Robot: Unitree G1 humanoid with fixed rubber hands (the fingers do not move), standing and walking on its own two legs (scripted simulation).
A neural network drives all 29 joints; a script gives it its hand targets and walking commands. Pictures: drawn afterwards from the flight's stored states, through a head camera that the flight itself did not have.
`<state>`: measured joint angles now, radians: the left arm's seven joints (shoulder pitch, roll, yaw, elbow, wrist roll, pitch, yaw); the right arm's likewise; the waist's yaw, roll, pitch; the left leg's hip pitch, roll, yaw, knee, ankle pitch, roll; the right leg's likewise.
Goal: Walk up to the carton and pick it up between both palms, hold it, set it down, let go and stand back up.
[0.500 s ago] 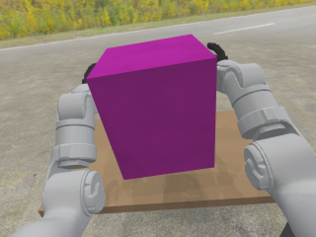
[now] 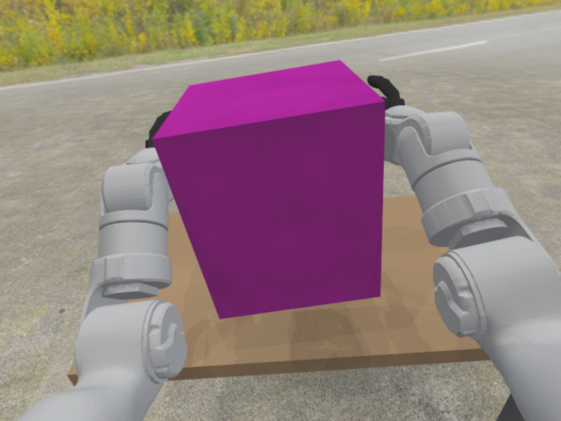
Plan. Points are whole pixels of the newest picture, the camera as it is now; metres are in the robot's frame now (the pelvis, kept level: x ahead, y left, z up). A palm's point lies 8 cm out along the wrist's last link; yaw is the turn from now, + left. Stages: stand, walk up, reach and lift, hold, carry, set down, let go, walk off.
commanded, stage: hold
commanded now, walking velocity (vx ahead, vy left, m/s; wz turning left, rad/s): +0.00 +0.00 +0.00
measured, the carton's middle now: (281, 186) +0.36 +0.01 +0.26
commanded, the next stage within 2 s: none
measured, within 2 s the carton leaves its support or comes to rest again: neither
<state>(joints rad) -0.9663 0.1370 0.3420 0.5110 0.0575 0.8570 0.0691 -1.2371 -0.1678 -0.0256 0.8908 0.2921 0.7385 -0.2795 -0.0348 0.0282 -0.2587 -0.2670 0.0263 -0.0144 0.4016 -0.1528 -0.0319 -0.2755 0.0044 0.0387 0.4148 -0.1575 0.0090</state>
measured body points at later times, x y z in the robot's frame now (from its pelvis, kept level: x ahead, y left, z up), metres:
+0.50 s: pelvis +0.00 +0.00 +0.00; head -0.09 -0.01 +0.44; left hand +0.39 +0.16 +0.30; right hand +0.39 -0.14 +0.33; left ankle +0.04 +0.14 -0.74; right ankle +0.04 -0.12 -0.74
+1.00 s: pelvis +0.00 +0.00 +0.00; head -0.09 -0.01 +0.44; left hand +0.39 +0.16 +0.30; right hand +0.39 -0.14 +0.33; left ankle +0.04 +0.14 -0.74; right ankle +0.04 -0.12 -0.74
